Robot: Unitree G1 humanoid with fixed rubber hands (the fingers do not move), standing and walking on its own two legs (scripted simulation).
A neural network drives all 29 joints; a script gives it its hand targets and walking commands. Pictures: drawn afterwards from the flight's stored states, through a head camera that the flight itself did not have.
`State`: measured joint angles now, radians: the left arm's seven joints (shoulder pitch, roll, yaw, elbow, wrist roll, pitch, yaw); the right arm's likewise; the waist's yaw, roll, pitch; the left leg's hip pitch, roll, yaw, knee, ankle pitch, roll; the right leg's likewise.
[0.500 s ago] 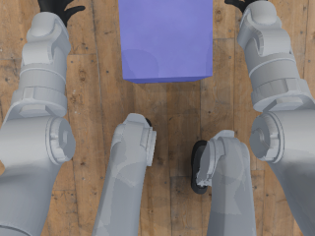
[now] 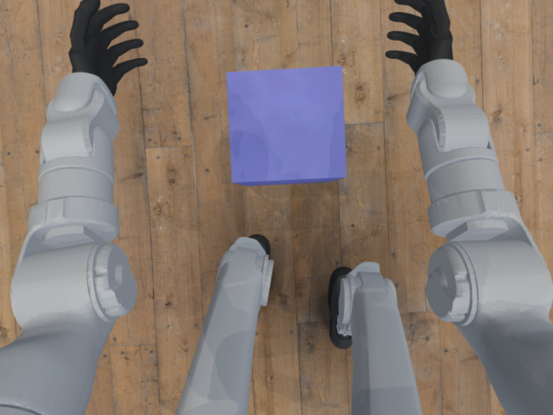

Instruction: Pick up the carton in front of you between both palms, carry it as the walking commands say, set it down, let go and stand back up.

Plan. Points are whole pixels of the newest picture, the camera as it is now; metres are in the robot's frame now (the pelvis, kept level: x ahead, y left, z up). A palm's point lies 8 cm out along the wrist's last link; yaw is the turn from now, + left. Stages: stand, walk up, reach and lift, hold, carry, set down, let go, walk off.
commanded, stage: set down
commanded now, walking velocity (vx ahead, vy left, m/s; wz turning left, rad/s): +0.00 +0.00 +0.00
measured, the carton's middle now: (286, 136) +0.49 +0.09 -0.44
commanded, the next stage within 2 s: let go in 0.18 s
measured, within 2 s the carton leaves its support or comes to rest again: neither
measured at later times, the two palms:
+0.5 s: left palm (21, 100) +0.41 +0.31 +0.02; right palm (509, 119) +0.46 -0.11 +0.01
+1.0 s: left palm out of the picture +0.25 +0.24 +0.13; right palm out of the picture +0.32 -0.21 +0.12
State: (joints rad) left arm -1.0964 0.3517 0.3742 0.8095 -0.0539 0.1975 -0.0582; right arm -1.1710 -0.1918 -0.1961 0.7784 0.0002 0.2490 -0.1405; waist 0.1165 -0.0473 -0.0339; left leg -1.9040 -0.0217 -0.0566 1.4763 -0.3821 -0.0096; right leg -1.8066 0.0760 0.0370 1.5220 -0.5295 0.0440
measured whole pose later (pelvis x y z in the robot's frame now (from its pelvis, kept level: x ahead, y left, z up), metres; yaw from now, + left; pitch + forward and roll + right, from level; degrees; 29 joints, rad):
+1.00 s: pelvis +0.09 +0.00 +0.21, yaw +4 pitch +10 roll +0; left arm 0.16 0.20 0.05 0.44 -0.02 0.00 -0.07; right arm 0.08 -0.17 -0.09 0.52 -0.04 -0.01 0.01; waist 0.04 0.01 0.02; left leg -0.47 -0.03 -0.05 0.50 -0.20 0.00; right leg -0.38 0.01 0.07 0.52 -0.31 0.01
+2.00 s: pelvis +0.12 +0.01 +0.21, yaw +2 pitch +0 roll +0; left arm 0.22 0.35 0.04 0.70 0.04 0.02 0.02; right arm 0.15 -0.32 -0.04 0.80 -0.04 0.00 -0.02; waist 0.00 -0.05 0.02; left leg -0.23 -0.03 -0.02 0.52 -0.29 0.02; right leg -0.12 0.01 0.08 0.47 -0.35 0.02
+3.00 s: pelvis +0.10 +0.01 +0.22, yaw +3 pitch -2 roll +0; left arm 0.17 0.39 0.00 0.96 0.02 -0.01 0.02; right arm 0.11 -0.37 0.00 1.03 -0.02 0.00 -0.01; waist 0.00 -0.03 0.03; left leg -0.17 -0.02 -0.04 0.40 -0.19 0.01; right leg -0.06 0.00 0.06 0.37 -0.27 0.02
